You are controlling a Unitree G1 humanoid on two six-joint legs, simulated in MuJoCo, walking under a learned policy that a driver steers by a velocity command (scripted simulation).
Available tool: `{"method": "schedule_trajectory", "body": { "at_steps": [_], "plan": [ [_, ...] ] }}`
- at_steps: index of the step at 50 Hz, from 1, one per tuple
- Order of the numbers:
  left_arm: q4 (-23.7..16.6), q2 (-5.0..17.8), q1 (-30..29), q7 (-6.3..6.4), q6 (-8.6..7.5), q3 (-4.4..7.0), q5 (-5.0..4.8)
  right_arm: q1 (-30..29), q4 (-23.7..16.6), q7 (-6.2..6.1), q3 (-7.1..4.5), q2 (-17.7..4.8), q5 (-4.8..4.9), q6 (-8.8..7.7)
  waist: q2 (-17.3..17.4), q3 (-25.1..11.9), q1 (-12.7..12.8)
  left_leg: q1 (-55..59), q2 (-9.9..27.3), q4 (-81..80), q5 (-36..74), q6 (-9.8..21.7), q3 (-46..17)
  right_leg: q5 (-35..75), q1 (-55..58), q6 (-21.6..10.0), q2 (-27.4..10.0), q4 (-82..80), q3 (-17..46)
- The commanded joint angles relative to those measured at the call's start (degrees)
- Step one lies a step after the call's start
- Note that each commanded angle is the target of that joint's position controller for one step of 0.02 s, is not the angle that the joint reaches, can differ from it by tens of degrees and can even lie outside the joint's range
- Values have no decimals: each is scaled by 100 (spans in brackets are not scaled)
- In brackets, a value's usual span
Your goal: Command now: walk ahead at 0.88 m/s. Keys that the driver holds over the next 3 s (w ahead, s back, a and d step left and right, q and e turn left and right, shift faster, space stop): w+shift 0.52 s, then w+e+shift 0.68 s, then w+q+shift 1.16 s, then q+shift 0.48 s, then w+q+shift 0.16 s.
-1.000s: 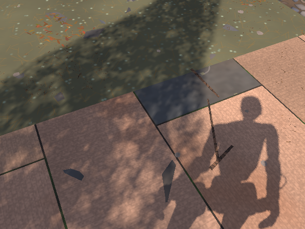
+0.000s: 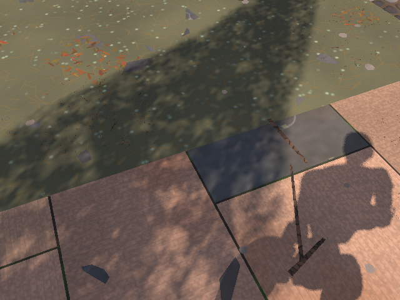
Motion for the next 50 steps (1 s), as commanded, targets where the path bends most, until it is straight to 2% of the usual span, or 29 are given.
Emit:
{"method": "schedule_trajectory", "body": {
  "at_steps": [1,3,5,6,7,8,9,10,11,12,13,15,17,20,22,25,26,29,30,32,33,34,35,37,39,41,44,48,50],
  "plan": [
    [-283,851,-98,42,-133,122,-43,-1119,-678,23,76,-108,70,-13,-582,1346,-137,-27,-96,-1156,356,66,294,1293,-758,-875,-1382,-1238,693],
    [-250,951,-92,26,-130,131,-65,-1179,-757,-18,78,-174,65,-13,-601,1297,-203,388,-237,-1600,222,293,450,2568,-340,-817,-1462,-1064,359],
    [-214,1139,-71,28,-106,157,-48,-843,-709,-119,25,-316,48,-31,-846,865,-443,1308,-674,-1776,-237,530,675,5594,33,-716,-1523,-53,28],
    [-190,1291,-74,59,-59,196,9,-176,-548,-186,-51,-496,51,-52,-995,419,-788,2064,-892,-1718,-545,635,676,6762,130,-655,-1583,920,-61],
    [-203,1459,-201,103,15,250,42,1085,-177,-266,-162,-702,74,-76,-1046,-200,-1358,3364,-1059,-1877,-762,739,625,7041,-151,-575,-1572,2303,-148],
    [-293,1464,-422,116,58,269,56,2307,216,-354,-309,-1014,26,-102,-845,-753,-1922,5005,-699,-1993,-1055,835,190,5859,-1257,-507,-1293,4059,-189],
    [-559,536,-89,-21,49,87,-86,2853,342,-409,-459,-1607,-167,-145,593,-1514,-1549,6680,990,-2468,-3693,1127,-2261,1642,-3332,-408,-505,6438,-91],
    [-713,528,-90,-92,-95,105,-170,2758,380,-302,-458,-1591,-71,-152,1172,-1879,-1300,6650,1668,-4022,-5074,1258,-5166,-816,-4345,-545,151,7465,796],
    [-943,865,-815,-60,-103,206,-175,2068,443,-264,-411,-1297,-42,-168,802,-682,-1015,5853,1387,-4287,-4670,1093,-4645,-121,-4981,-672,-253,7720,850],
    [-1042,917,-1180,-67,-117,201,-141,1734,419,-248,-319,-852,8,-229,99,-98,-887,4904,1289,-4206,-3532,1063,-3619,446,-4897,-658,-547,7460,686],
    [-1045,785,-1271,-93,-88,174,-71,1533,455,-242,-261,-616,13,-284,-171,136,-663,4152,1043,-4282,-2784,966,-2970,593,-4563,-631,-726,7129,673],
    [-1075,474,-1087,-205,96,103,107,1513,633,-277,-124,-252,60,-353,76,357,-215,3133,677,-4539,-2444,816,-2159,584,-4066,-470,-945,6709,681],
    [-1308,411,-1543,-284,236,62,140,1757,777,-305,-95,-266,152,-439,106,780,-147,2823,523,-4857,-2112,843,-1737,686,-4459,-308,-1093,6430,531],
    [-1753,561,-2660,-312,278,5,128,2195,835,-278,-78,-386,176,-497,-34,1239,-367,2764,182,-5250,-899,833,-1007,1535,-4985,-169,-1096,5281,62],
    [-1962,526,-3226,-349,226,-68,79,2399,850,-266,-39,-362,218,-543,-102,1337,-490,2644,-32,-5359,158,734,-588,2279,-4451,-145,-923,4015,-224],
    [-2070,530,-3704,-366,231,-135,-39,2901,1002,-326,-5,-530,298,-590,-113,1217,-685,3502,29,-5637,2311,533,-254,2906,-3845,-323,-485,2959,-683],
    [-2185,539,-3827,-346,194,-167,-44,2993,1027,-356,-16,-690,281,-596,99,1288,-657,3854,225,-5474,3075,490,-221,2946,-3778,-409,-492,2547,-629],
    [-2051,943,-3441,-234,187,-52,-25,3045,1087,-506,-75,-1030,92,-459,436,571,-392,5437,459,-4347,6249,249,223,1966,-3344,-641,266,2345,-991],
    [-1880,1125,-2716,-204,188,23,-28,2997,1107,-590,-107,-1126,-15,-367,577,158,-7,5563,583,-3289,6868,180,333,1671,-2671,-757,462,2355,-926],
    [-1196,1498,-430,-94,233,262,-8,2472,957,-654,-194,-1294,-109,-222,674,-810,1087,4677,473,-99,6127,168,532,1042,-425,-1077,306,2152,-511],
    [-1064,1860,98,-23,307,409,37,2275,756,-574,-94,-770,-142,-304,-179,-1003,958,3041,-102,2006,1771,255,400,-31,717,-1258,-735,2673,908],
    [-1039,2066,-397,-59,369,499,97,2882,447,-364,21,-215,218,-454,-2081,-1393,30,267,-1074,3774,-2143,-73,-334,-970,2166,-2433,-1881,1339,4657],
    [-1141,1705,-878,-121,351,493,35,2157,247,-406,17,-623,159,-548,-771,-860,127,-366,-597,3576,-1435,155,-849,-992,1764,-2247,-1730,686,4685],
    [-1035,1189,-1160,-121,293,399,25,1439,-13,-396,47,-630,64,-633,379,163,-243,2,-168,2608,-942,151,-835,26,33,-1850,-1359,408,3468],
    [-989,1074,-1244,-23,213,320,-25,1294,-226,-331,110,-451,-164,-435,357,513,-661,459,28,2082,-1141,-119,-809,581,-1177,-1706,-884,286,2759],
    [-1006,1180,-1150,-11,97,317,-139,1037,-464,-274,156,-392,-241,-262,170,740,-754,479,166,1438,-1352,-365,-627,631,-1885,-1725,-658,98,2459],
    [-1137,1369,-986,-34,11,372,-119,-242,-1061,-199,265,-399,-129,-238,-32,1196,-480,908,73,-401,-146,-599,-217,1482,-2831,-1571,-305,-283,2112],
    [-1165,1626,-556,-99,21,490,-195,-738,-1305,-195,298,-478,55,-260,-382,798,-48,1835,-331,-1895,1297,-448,-123,3186,-2082,-1130,-319,-67,2072],
    [-1209,1695,-559,-45,61,516,-198,-642,-1361,-262,242,-672,59,-261,-459,560,-115,2175,-473,-2472,1040,-351,-245,3978,-1354,-923,-380,514,2135]
  ]
}}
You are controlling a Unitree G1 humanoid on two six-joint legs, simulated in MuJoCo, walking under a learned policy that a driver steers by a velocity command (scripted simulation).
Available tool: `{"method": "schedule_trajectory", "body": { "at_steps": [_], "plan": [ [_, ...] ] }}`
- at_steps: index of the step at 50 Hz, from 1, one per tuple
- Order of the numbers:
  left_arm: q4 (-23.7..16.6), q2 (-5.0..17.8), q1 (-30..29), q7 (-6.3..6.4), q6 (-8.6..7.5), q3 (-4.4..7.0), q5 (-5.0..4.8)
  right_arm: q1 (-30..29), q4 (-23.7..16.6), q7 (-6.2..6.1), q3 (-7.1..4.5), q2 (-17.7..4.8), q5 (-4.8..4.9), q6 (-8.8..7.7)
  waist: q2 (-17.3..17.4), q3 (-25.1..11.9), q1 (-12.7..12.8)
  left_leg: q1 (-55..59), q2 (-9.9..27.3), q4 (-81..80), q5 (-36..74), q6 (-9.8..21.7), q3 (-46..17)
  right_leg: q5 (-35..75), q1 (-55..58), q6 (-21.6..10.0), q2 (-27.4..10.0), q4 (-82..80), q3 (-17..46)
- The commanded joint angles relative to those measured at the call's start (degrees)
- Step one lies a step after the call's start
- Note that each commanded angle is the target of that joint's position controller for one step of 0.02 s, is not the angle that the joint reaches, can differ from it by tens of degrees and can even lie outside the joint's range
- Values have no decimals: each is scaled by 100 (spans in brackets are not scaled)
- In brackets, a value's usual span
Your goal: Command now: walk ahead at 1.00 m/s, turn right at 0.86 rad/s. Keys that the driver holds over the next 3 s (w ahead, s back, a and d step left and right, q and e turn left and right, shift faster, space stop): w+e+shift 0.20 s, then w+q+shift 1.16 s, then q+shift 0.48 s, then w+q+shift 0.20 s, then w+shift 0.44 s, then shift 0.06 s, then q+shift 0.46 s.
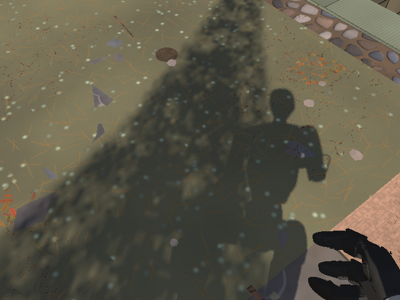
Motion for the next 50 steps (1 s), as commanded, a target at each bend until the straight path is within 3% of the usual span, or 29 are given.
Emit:
{"method": "schedule_trajectory", "body": {
  "at_steps": [1,3,4,5,6,7,8,10,13,17,19,22,24,25,26,27,28,29,32,34,36,40,42,45,46,47,48,49,50],
  "plan": [
    [-455,1193,-307,75,-67,264,-9,321,-269,-118,-263,-849,50,-47,-337,-261,-623,2460,-644,-558,-117,127,365,5062,-1146,-211,-990,702,786],
    [-605,1514,-766,56,-78,342,75,2212,178,-307,-511,-1366,79,-90,-368,-1296,-1700,4543,-416,-403,-946,228,220,5007,-1663,0,-767,3074,722],
    [-803,858,-903,44,-128,178,107,3430,347,-434,-662,-1773,-88,-94,194,-2088,-2082,5873,737,-271,-2853,344,-881,2889,-2571,-15,-470,4986,391],
    [-1184,75,-174,58,-105,-39,-254,3070,292,-372,-728,-2119,-268,-82,2358,-2934,-1265,6928,2445,-1455,-3876,932,-4199,-832,-4203,171,91,6702,-242],
    [-1097,545,-403,138,11,-49,-107,2531,216,-302,-765,-1705,-195,-12,1628,-2320,-1218,6259,2195,-1842,-4861,1009,-4451,-348,-4921,55,-485,7062,-475],
    [-1066,725,-957,104,86,-2,26,2131,164,-281,-620,-1068,-142,0,788,-1394,-1282,5399,1834,-1844,-4514,918,-3299,174,-5040,75,-777,6804,-610],
    [-1105,684,-1202,29,139,3,83,2057,290,-263,-562,-817,-144,3,290,-808,-1204,4646,1611,-1917,-3407,859,-2456,364,-4918,112,-954,6556,-688],
    [-1309,422,-1505,-146,296,-37,237,2348,636,-262,-499,-644,-102,-64,450,-317,-1021,3872,1296,-2052,-2218,712,-1276,386,-4799,159,-1231,6350,-710],
    [-1653,28,-1893,-268,360,-213,316,2663,1035,-113,-414,-381,58,-260,546,-37,-793,3387,990,-2411,-1242,785,-638,568,-4942,173,-1219,5883,-527],
    [-2140,332,-2888,-386,251,-326,330,2531,1147,-82,-471,-735,160,-291,328,507,-572,2756,521,-3132,-482,929,276,1748,-4453,283,-1120,3481,-1135],
    [-2191,261,-3295,-443,181,-411,290,2815,1241,-74,-508,-978,237,-274,184,605,-734,2399,554,-3589,394,1036,260,2230,-3274,276,-965,2755,-1615],
    [-2101,604,-3069,-261,128,-322,318,3077,1398,-87,-609,-1553,194,-229,300,141,-522,3639,711,-2493,3492,1002,368,1541,-2612,194,-625,2292,-1629],
    [-1558,947,-1256,-60,76,-138,401,3069,1459,-149,-624,-1677,192,-114,499,-900,382,3251,477,93,3588,836,447,1164,-433,115,-538,1900,-1456],
    [-1387,1429,-432,76,64,20,533,3152,1318,-129,-520,-1256,185,-108,115,-1572,592,2014,92,1986,1463,797,496,-168,981,79,-1671,1895,-343],
    [-1435,1874,-327,130,21,124,666,3827,1080,-109,-341,-204,321,-97,-1290,-2467,-99,332,-525,4143,-3247,746,157,-1516,2234,-192,-3435,1364,2298],
    [-1468,1605,-430,123,77,117,455,3314,969,-144,-466,-794,365,-51,-807,-2449,106,-122,-491,4696,-2767,843,-117,-2054,1574,-240,-3481,421,3179],
    [-1374,1134,-937,119,47,9,388,2715,884,-135,-521,-914,327,-11,-452,-1170,-136,-441,-191,4473,-2080,842,-94,-1549,654,-151,-3057,347,2042],
    [-1323,851,-1236,92,3,-38,351,2614,910,-86,-485,-748,291,15,-384,-592,-351,-347,-16,4176,-1807,789,-42,-582,-64,-94,-2817,214,1261],
    [-1095,403,-1243,73,-123,-134,226,2739,1028,25,-485,-410,137,311,-448,-91,-827,104,248,3963,-1749,633,0,806,-1107,142,-2425,-124,-277],
    [-914,337,-1184,55,-226,-130,110,2196,770,106,-478,-291,81,443,-465,206,-917,-357,371,3840,-1522,569,85,1250,-1183,188,-2380,-434,-898],
    [-819,218,-1183,44,-290,-160,128,1642,497,185,-436,-222,83,457,-486,422,-965,-479,327,3406,-887,582,309,2104,-1348,310,-2111,-546,-1731],
    [-743,562,-1234,132,-334,-99,152,831,130,357,-347,-311,102,416,-212,677,-1045,320,36,1468,194,881,967,3330,-1418,471,-1856,-833,-2772],
    [-698,864,-958,194,-304,-62,141,754,109,379,-350,-413,107,399,-223,506,-1062,922,-433,985,256,1078,1440,5785,-878,591,-1917,-337,-2948],
    [-876,1466,-1253,309,4,114,228,2504,555,236,-563,-978,151,408,-680,-559,-2066,2713,-1021,971,-820,1375,1455,8257,-375,583,-2222,2145,-2810],
    [-983,1512,-1441,293,113,139,266,3658,905,132,-731,-1275,136,410,-524,-1084,-2537,4017,-1136,745,-1310,1542,1132,7638,-891,490,-2253,3824,-2628],
    [-935,1220,-1404,193,142,97,295,3820,1057,-18,-890,-1548,164,443,141,-926,-2415,4775,-977,372,-1760,1709,537,3812,-1975,613,-1531,5991,-2586],
    [-1301,268,-1140,122,51,-162,399,3223,980,-64,-970,-2039,155,512,1600,-540,-1472,5345,-55,476,-460,2108,-1352,-999,-4189,845,-616,8236,-2164],
    [-1943,459,-1158,112,-108,-222,251,3025,662,-68,-1055,-2371,91,561,1551,-1781,-1363,6363,745,-1240,-2339,3036,-4013,-868,-5468,871,-495,8645,-946],
    [-1944,789,-1662,120,-241,-213,289,2905,576,-123,-1021,-2022,81,548,425,-1133,-1435,5781,919,-2158,-3293,2757,-4490,-406,-5816,825,-850,8159,-683]
  ]
}}
Over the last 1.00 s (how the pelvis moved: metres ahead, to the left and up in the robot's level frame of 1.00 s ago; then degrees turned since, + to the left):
0.92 0.03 -0.01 -18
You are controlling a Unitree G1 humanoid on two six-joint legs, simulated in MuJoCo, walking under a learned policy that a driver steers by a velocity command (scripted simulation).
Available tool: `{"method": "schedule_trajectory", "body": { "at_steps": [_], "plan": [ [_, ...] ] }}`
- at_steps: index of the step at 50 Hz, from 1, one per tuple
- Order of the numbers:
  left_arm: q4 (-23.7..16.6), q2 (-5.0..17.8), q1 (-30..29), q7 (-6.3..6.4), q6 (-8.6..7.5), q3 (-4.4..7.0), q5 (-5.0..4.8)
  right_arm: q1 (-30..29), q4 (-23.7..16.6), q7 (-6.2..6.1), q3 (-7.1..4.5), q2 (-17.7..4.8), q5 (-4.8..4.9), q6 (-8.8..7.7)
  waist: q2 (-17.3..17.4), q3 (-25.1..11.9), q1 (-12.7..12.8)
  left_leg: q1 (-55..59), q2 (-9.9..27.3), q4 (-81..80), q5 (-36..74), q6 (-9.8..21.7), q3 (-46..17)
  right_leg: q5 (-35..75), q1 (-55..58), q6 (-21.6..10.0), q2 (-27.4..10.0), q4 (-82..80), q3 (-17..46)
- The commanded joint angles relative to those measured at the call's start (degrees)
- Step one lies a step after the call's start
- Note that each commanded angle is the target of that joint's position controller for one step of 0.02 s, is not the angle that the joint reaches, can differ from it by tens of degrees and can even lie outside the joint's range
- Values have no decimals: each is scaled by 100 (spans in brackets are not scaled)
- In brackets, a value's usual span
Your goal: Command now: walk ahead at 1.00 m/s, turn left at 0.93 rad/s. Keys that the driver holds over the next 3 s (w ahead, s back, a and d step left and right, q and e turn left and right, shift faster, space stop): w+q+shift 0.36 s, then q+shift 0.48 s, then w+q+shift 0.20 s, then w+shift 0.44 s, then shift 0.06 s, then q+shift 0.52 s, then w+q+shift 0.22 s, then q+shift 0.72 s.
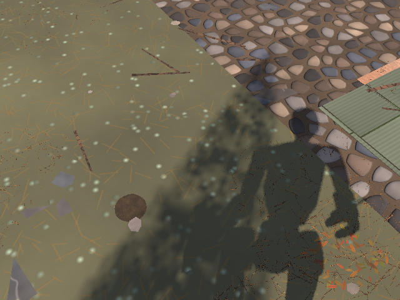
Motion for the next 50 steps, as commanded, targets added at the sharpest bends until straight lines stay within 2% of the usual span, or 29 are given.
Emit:
{"method": "schedule_trajectory", "body": {
  "at_steps": [1,3,5,10,14,16,17,18,19,20,21,22,23,24,25,26,29,32,35,38,39,40,41,42,43,44,45,47,50],
  "plan": [
    [-1209,968,-719,-17,-398,80,-4,1278,24,-187,-415,-1196,-17,39,-333,-542,-282,3858,2055,-3361,-1017,1076,-5149,392,-4453,-92,-38,1188,1000],
    [-1181,823,-696,8,-214,14,154,1020,19,-233,-320,-954,42,-144,-693,-117,166,2348,1580,-3306,167,877,-4126,378,-3618,76,-343,383,1016],
    [-1214,685,-722,-20,31,-32,200,953,15,-218,-238,-781,89,-298,-636,40,350,1387,1185,-3431,623,821,-3457,234,-3121,268,-535,-405,902],
    [-1828,373,-2221,-156,57,-192,16,1310,41,-150,-305,-866,131,-389,-173,237,-226,1179,552,-3499,2136,367,-2758,2470,-2657,251,-231,-3070,445],
    [-2022,551,-2581,-131,0,-163,-76,1543,102,-161,-372,-974,134,-374,182,-34,-492,2253,810,-3089,3318,89,-3054,2906,-2299,64,114,-4216,534],
    [-1864,843,-1963,-57,-24,-44,-91,1277,27,-207,-412,-1145,119,-378,233,-431,-149,2468,801,-2374,4375,-187,-3143,2471,-1193,-23,383,-4610,617],
    [-1670,1159,-1181,19,-43,95,-130,1122,-4,-190,-448,-1344,69,-387,224,-942,283,2546,766,-1438,4938,-322,-3120,1906,-345,-83,463,-4492,648],
    [-1382,1387,70,120,-58,223,-148,745,-84,-153,-451,-1405,35,-422,191,-1467,1042,2039,591,-69,4729,-432,-2971,1514,954,-147,262,-4467,661],
    [-1199,1735,1239,251,-95,358,44,667,-239,-157,-266,-697,40,-481,-448,-2106,1360,1173,239,1864,2586,-513,-2555,-124,2241,-309,-891,-4524,1754],
    [-1337,2096,697,221,-100,394,239,1356,-595,-184,-53,28,321,-439,-2435,-2670,462,-425,-455,3336,-1437,-756,-1808,172,3070,-825,-2607,-5621,5005],
    [-1433,1741,93,148,-54,432,171,1435,-437,-282,-65,-520,142,-311,-1725,-2328,317,-1045,159,3808,-1053,-738,-1574,526,2547,-1146,-2567,-5616,5341],
    [-1479,1057,-252,123,-32,260,108,952,-338,-277,-124,-735,15,-214,-798,-1582,368,-1044,478,3625,-605,-808,-1383,1484,1779,-1139,-2217,-5443,4041],
    [-1352,678,-323,92,-16,151,89,674,-347,-228,-143,-721,-29,-138,-238,-994,325,-949,652,3380,-457,-893,-1255,2750,1038,-1067,-1915,-5380,2971],
    [-1208,619,-239,91,-34,111,55,460,-448,-152,-152,-637,-78,-57,-334,-781,255,-934,834,3118,-504,-955,-1239,3580,719,-971,-1694,-5391,2245],
    [-1280,700,-693,110,-144,235,-255,512,-668,-195,-218,-635,462,-33,-969,-514,102,-915,1190,3151,-529,-1110,-1391,3922,524,-876,-1357,-5504,1671],
    [-1207,642,-816,111,-207,227,-321,434,-760,-192,-194,-631,526,25,-987,-447,33,-891,1295,2890,-452,-1140,-1316,3968,268,-832,-1295,-5655,1373],
    [-1109,924,-1325,154,-210,353,-314,50,-1093,-132,-70,-301,327,125,-724,-31,-154,-694,1432,1604,-71,-1372,-977,4411,-575,-988,-1369,-6124,530],
    [-1087,1249,-1598,209,-141,470,-309,-21,-1039,33,-58,-309,230,122,-556,-296,-140,231,1256,187,1540,-1302,-614,4502,-646,-822,-1031,-6018,-425],
    [-1025,1473,-1516,185,-73,545,-481,-93,-1008,167,-199,-570,212,158,-430,-449,-179,787,934,-445,1762,-1010,-255,5179,-188,-640,-1003,-5429,-742],
    [-1089,1598,-1506,162,95,624,-576,600,-886,146,-490,-1048,272,164,-418,-823,-598,1798,466,-900,1197,-564,29,6090,9,-491,-1044,-3758,-819],
    [-1136,1396,-1527,133,130,566,-551,1269,-721,44,-640,-1239,288,140,-45,-985,-946,2828,333,-1510,1692,-282,-191,4980,-673,-285,-834,-2388,-801],
    [-1200,594,-1039,62,126,347,-222,921,-815,-103,-669,-1588,365,115,1631,-788,-312,3506,1124,-1566,4479,162,-1724,-680,-2057,35,18,-652,-752],
    [-1440,844,-464,10,55,306,-209,445,-1333,-41,-654,-1924,5,-1,1833,-2184,107,4884,2563,-2081,3526,1788,-5091,-1750,-3697,295,923,1133,467],
    [-1465,1323,-1003,-40,-52,358,-269,317,-1535,15,-616,-1629,17,-39,739,-2593,-306,4717,2646,-2689,2213,1535,-5330,-1106,-3775,160,607,986,1349],
    [-1556,1392,-1311,-60,-104,380,-329,309,-1456,6,-563,-1406,192,-85,293,-2041,-237,4194,2355,-2902,569,1208,-4957,-651,-3799,29,417,428,1446],
    [-1483,1291,-1397,-19,-117,383,-276,204,-1417,-28,-484,-1128,362,-106,-295,-1517,-65,3526,2043,-3034,-741,866,-4667,-341,-3730,7,172,-203,1435],
    [-1499,1286,-1453,-6,-108,395,-248,55,-1428,-76,-430,-1011,398,-116,-207,-1225,54,2887,1862,-3147,-1300,735,-4468,-131,-3446,-23,83,-822,1447],
    [-1484,1201,-1544,-66,-79,408,-241,-178,-1518,-190,-418,-1011,267,-104,70,-847,170,1909,1421,-3331,-1506,513,-4010,96,-2715,-21,143,-1798,1314],
    [-1461,771,-1776,-119,-137,301,-224,-22,-1459,-347,-450,-1072,263,-49,144,-698,45,1247,1066,-3168,-1170,399,-3590,398,-2110,132,401,-2942,1075]
  ]
}}
Over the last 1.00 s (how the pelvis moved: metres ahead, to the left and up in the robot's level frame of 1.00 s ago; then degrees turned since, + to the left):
0.92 -0.02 -0.04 14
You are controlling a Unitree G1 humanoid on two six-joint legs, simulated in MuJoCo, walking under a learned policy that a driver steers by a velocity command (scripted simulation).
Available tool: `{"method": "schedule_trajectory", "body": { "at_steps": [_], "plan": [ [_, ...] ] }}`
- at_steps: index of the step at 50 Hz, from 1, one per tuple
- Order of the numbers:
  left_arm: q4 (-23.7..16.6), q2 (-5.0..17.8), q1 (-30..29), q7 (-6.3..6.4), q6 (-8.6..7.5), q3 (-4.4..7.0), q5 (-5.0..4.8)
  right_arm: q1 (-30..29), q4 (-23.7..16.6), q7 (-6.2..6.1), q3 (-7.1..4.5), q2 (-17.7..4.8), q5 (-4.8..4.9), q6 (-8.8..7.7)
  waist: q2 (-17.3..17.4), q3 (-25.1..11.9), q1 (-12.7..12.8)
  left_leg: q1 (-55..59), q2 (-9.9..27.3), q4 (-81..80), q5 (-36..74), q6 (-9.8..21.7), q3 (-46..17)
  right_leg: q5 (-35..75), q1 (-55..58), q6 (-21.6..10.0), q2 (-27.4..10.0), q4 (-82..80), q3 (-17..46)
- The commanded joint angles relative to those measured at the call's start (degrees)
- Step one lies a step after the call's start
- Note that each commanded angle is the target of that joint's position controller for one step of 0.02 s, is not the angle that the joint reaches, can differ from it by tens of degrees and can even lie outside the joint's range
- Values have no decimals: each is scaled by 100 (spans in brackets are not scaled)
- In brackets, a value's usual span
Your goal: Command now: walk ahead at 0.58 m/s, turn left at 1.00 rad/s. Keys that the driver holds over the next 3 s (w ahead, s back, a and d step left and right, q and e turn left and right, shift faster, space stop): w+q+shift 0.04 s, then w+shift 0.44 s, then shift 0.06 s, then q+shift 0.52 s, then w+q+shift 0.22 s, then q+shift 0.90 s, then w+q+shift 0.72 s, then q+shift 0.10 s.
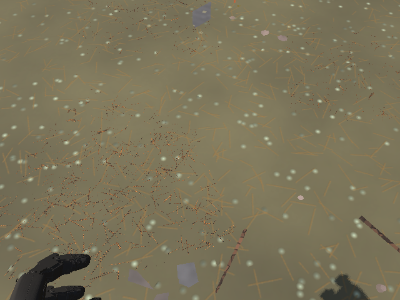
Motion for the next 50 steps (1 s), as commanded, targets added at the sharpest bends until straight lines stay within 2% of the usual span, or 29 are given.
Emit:
{"method": "schedule_trajectory", "body": {
  "at_steps": [1,2,3,5,8,9,10,11,12,14,16,19,23,25,27,28,29,30,31,32,33,34,35,36,39,41,43,47,50],
  "plan": [
    [-276,419,11,-37,-97,177,-16,-447,-561,-169,-332,-1078,19,-64,335,-847,256,94,1062,-1142,-2261,772,-2035,433,475,124,227,-1072,-207],
    [-103,265,450,-61,254,6,369,-258,-300,38,-342,-1297,-476,43,755,-899,243,-88,793,-1038,-2154,606,-1657,503,742,190,70,-964,-606],
    [-125,321,487,-42,373,36,316,-273,-360,164,-316,-1114,-471,65,796,-828,215,-310,702,-1047,-2293,530,-1634,571,921,236,105,-1153,-705],
    [-192,447,442,1,385,45,165,-286,-369,309,-233,-929,-388,47,894,-730,183,-706,774,-1001,-2627,427,-1816,824,1406,240,102,-1536,-749],
    [110,583,1432,56,227,125,198,-506,-365,238,-106,-621,-349,-21,353,-693,780,-1440,704,92,-3204,108,-1715,701,2721,-33,-6,-2358,-662],
    [255,936,2139,113,137,212,314,-837,-516,161,23,-217,-319,-103,-672,-585,1167,-2052,219,1642,-3101,-152,-1092,-582,3059,-194,-903,-3209,472],
    [213,1566,2167,138,86,324,441,-957,-776,112,171,160,-217,-196,-1463,-309,1030,-2999,-357,3054,-2614,-355,-365,-2569,3035,-476,-2012,-4507,2859],
    [166,1674,1762,72,89,424,409,-616,-789,120,173,-19,-255,-237,-1237,-174,585,-3575,113,3727,-2016,-336,-416,-3372,2854,-1005,-2476,-4803,4245],
    [102,1266,1507,24,95,355,269,-648,-619,135,107,-338,-331,-240,-612,-95,480,-3541,330,4014,-1435,-399,-456,-2983,2793,-1029,-2275,-4575,3712],
    [232,891,1610,0,45,241,164,-602,-390,251,45,-540,-448,-249,-434,-358,432,-2957,456,3797,-952,-561,-359,-1690,2674,-766,-1520,-4284,2036],
    [506,818,2036,7,-51,208,142,-759,-388,347,77,-452,-491,-208,-726,-259,573,-2750,440,3673,-572,-647,-248,-1088,2525,-789,-1196,-4455,1327],
    [771,745,2524,-29,-126,208,112,-1207,-476,378,151,-368,-442,-193,-675,-67,717,-2981,463,3280,-187,-669,-101,-274,2763,-914,-1178,-4635,850],
    [1041,668,2927,-51,-119,173,108,-2150,-686,493,316,-221,-431,-246,-778,125,974,-2361,775,1900,142,-625,910,1070,2715,-940,-1072,-4942,105],
    [1257,728,3171,-27,-85,170,134,-2429,-754,521,413,-61,-428,-283,-822,287,1041,-1960,788,1283,9,-487,1205,2611,2908,-946,-1152,-4879,-133],
    [1431,858,3185,8,-34,171,110,-2149,-621,435,455,33,-466,-327,-891,119,820,-962,421,735,-331,-282,1499,5471,3023,-805,-1105,-4144,-563],
    [1499,988,3216,43,-31,183,94,-1665,-441,343,405,-89,-481,-332,-1019,-270,562,-292,129,683,-412,-160,1673,7105,3179,-718,-1137,-3473,-756],
    [1528,1031,3157,90,-24,175,47,-707,-91,255,339,-221,-481,-353,-1038,-769,82,747,19,304,36,-10,1629,7686,3125,-571,-1085,-2424,-949],
    [1280,1346,2653,207,-76,233,-268,-70,-143,148,23,-713,155,-402,-1163,-1384,-559,2074,622,-60,1283,171,782,7653,2391,-446,-1176,-1450,-874],
    [930,973,2380,249,-159,125,41,757,192,39,-36,-1145,130,-340,-123,-2187,-653,3950,1566,470,2602,271,-392,3561,1001,-277,-687,272,-992],
    [828,280,3172,167,-269,-97,114,642,150,40,-46,-1383,-81,-358,1571,-3158,-17,5577,3052,254,3796,1519,-3224,-917,-917,37,256,2459,-580],
    [784,948,2740,138,-346,65,43,590,102,26,-67,-1032,-117,-314,585,-3197,-303,5072,2871,48,3713,1578,-2918,-815,-1103,81,-71,2768,76],
    [461,957,2018,155,-366,66,-118,163,2,22,-33,-891,-122,-322,405,-2113,-203,4195,2511,-54,4208,1468,-1998,-603,-1368,133,-194,2653,-85],
    [398,854,1782,195,-359,57,-55,-113,8,34,-51,-855,-82,-353,-132,-1363,66,3178,2110,-326,4011,1232,-1516,-363,-1413,167,-296,2279,-209],
    [351,846,1728,235,-309,98,33,-276,-48,16,-47,-775,-37,-359,-304,-1075,235,2579,1915,-537,3750,1106,-1348,-124,-1341,230,-372,1945,-235],
    [137,611,1684,225,-130,87,84,-452,-33,-57,-43,-653,-54,-290,115,-748,633,1244,1606,-834,3763,1021,-1135,107,-870,356,-333,1068,-245],
    [-23,451,1276,239,-67,30,100,-572,-21,-127,-85,-722,-68,-206,320,-669,642,341,1232,-732,3902,826,-828,550,-400,415,-5,-30,-490],
    [-152,366,809,212,-41,-3,133,-490,58,-215,-163,-850,23,-64,414,-956,525,-155,866,-508,3547,407,-739,1532,451,371,409,-1087,-622],
    [-435,577,127,156,27,100,-1,-253,165,-307,-211,-868,76,117,571,-1080,385,127,756,-128,1975,-114,-1561,2166,1073,314,680,-2361,-158],
    [-321,799,607,181,-12,227,53,-570,-3,-337,-161,-607,50,138,673,-1228,708,514,568,977,1007,-424,-1824,2965,1797,52,127,-3317,131]
  ]
}}
Over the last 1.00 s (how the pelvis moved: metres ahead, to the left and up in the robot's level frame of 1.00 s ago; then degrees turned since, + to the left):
0.67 0.11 0.05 57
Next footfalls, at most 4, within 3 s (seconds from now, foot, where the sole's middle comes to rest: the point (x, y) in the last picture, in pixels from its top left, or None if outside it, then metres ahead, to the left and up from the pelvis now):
0.18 right None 0.19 -0.18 -0.77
0.62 left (158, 286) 0.48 0.12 -0.77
1.02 right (172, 206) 0.76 0.07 -0.77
1.54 left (91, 259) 0.58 0.34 -0.77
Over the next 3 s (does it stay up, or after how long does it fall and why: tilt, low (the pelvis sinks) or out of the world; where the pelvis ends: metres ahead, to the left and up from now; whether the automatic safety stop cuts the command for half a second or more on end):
stays up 0.34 0.65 -0.03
